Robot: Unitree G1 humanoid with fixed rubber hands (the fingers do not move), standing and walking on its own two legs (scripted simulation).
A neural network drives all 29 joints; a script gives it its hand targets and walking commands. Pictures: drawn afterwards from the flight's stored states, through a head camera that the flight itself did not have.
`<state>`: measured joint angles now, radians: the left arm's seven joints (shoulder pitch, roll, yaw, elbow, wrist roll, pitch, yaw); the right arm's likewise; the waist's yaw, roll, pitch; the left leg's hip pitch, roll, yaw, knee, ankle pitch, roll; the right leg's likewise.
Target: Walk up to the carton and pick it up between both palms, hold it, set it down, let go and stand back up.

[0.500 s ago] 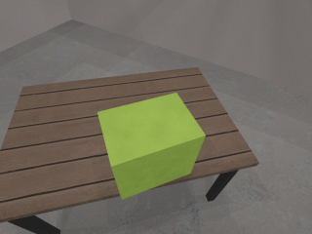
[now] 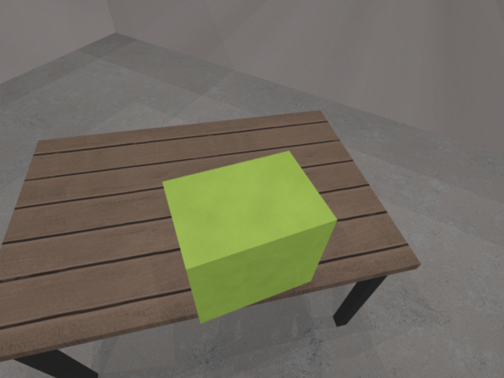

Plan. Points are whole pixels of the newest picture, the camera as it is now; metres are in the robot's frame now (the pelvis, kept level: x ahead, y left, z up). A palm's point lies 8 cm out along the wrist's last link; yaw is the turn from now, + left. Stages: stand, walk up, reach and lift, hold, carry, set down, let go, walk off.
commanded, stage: stand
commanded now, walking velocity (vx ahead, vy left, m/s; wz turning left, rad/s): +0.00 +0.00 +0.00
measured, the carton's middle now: (244, 237) +0.42 +0.01 -0.09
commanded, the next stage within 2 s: none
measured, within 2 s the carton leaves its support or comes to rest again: neither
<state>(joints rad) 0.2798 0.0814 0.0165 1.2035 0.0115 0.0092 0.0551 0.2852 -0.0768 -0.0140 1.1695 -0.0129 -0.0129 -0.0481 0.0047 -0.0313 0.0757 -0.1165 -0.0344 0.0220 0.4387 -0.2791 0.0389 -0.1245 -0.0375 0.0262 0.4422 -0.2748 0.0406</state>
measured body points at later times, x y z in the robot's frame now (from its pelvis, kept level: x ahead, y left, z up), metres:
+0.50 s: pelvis +0.01 +0.01 +0.00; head +0.03 +0.03 +0.45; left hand -0.03 +0.21 -0.17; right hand -0.02 -0.18 -0.16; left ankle -0.02 +0.09 -0.74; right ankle -0.02 -0.15 -0.74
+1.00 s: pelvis +0.02 +0.03 +0.00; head +0.03 +0.04 +0.45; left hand -0.02 +0.22 -0.18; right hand -0.01 -0.17 -0.16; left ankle -0.02 +0.09 -0.74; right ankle -0.02 -0.15 -0.74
